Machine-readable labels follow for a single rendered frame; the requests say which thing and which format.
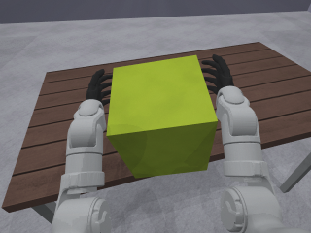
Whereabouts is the carton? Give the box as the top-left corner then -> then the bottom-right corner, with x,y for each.
106,55 -> 218,179

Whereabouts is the right robot upper arm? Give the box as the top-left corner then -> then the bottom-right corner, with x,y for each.
220,186 -> 311,233

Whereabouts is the left robot hand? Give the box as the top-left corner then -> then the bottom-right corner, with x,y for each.
86,69 -> 113,107

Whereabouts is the right robot forearm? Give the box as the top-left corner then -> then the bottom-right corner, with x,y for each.
216,85 -> 283,221

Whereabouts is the right robot hand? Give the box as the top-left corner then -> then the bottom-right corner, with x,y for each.
201,54 -> 234,95

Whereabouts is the left robot upper arm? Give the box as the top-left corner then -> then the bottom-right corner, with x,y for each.
52,196 -> 112,233

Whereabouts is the left robot forearm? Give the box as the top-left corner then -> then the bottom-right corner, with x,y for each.
52,99 -> 107,227

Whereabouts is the table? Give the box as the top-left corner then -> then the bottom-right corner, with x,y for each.
1,42 -> 311,224

